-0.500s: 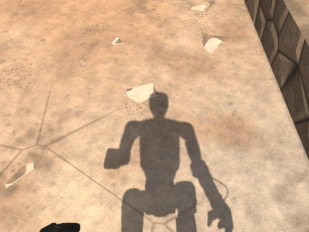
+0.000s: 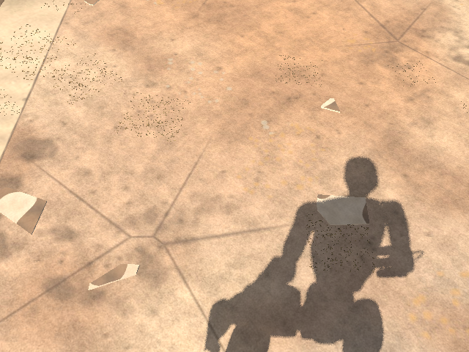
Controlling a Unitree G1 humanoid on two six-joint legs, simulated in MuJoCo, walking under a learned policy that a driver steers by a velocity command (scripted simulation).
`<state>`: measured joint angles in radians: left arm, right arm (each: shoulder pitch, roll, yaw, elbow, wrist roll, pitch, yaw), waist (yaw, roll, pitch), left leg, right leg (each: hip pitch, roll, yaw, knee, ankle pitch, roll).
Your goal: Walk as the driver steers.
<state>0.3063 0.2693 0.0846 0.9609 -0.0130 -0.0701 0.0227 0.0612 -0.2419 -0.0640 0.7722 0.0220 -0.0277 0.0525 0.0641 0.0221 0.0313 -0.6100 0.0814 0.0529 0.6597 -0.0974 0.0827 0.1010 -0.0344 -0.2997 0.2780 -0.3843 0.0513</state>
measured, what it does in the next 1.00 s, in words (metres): walks ahead, turning left: left foot, then right foot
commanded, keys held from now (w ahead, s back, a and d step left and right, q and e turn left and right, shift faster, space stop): w+q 0.48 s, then w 0.38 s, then w+e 0.14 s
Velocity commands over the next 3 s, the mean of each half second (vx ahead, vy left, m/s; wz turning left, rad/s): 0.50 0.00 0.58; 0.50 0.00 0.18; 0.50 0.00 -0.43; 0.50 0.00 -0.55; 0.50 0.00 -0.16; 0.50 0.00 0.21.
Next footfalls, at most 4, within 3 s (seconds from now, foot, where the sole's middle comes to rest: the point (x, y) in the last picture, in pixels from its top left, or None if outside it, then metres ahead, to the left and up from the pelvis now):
0.04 left None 0.19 0.10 -0.76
0.54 right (264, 332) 0.52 -0.03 -0.76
1.04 left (152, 276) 0.66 0.31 -0.76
1.56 right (226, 193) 0.99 0.11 -0.76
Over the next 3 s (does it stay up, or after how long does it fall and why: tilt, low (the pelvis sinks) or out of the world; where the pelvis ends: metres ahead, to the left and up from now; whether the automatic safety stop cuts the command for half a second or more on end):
stays up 1.59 0.07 0.01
